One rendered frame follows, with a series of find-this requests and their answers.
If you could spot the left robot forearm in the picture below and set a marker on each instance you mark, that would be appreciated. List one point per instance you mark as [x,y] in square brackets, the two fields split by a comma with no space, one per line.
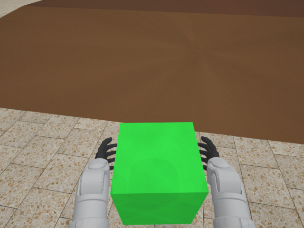
[91,200]

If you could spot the carton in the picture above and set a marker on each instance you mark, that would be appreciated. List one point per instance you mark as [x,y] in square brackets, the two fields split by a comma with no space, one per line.
[158,175]

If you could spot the right robot hand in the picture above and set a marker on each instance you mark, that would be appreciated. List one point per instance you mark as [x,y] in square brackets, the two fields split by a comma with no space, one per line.
[211,150]

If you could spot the right robot forearm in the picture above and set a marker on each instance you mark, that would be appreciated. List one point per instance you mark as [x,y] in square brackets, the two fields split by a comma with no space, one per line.
[228,196]

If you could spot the left robot hand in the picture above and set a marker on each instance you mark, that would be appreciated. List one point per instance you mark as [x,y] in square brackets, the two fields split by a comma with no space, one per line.
[102,151]

